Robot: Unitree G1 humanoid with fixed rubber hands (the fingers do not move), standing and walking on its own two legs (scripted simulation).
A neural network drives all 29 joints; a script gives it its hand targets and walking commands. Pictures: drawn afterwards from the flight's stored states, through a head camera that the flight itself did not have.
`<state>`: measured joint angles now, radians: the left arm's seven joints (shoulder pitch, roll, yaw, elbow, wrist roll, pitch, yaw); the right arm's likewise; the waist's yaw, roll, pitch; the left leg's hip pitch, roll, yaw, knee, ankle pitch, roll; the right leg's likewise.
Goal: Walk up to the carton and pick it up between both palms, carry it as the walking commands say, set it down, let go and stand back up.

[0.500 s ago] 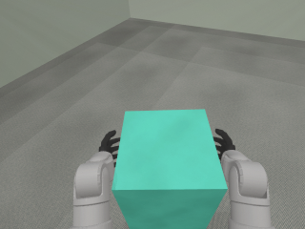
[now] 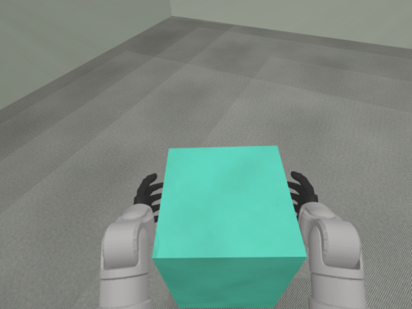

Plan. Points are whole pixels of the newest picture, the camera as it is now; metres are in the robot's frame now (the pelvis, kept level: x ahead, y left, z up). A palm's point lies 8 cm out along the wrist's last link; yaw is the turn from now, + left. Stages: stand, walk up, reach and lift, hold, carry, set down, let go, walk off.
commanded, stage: carry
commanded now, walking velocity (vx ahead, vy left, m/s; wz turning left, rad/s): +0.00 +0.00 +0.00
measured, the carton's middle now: (224, 232) +0.27 +0.00 +0.01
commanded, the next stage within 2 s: hold in 0.72 s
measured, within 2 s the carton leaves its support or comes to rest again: neither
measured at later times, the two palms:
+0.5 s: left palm (144, 204) +0.28 +0.15 +0.08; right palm (303, 203) +0.28 -0.15 +0.08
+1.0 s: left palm (156, 209) +0.30 +0.13 +0.05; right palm (308, 214) +0.28 -0.16 +0.05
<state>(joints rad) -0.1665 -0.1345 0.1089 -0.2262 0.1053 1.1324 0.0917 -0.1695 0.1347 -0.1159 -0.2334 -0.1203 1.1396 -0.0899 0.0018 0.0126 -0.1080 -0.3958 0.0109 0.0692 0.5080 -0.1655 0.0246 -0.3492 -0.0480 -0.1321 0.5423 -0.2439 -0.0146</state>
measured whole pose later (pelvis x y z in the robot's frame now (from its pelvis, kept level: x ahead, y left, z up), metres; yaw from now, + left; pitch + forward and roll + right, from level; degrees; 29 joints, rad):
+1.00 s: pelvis +0.01 +0.00 +0.01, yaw -2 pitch -4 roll +0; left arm -0.19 -0.14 0.15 0.11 0.19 0.74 0.03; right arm -0.17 0.13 -0.16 0.11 -0.18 0.73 -0.04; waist 0.00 -0.02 0.02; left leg -0.18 0.00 0.03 0.41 -0.16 0.01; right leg -0.14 0.02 0.01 0.43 -0.21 -0.01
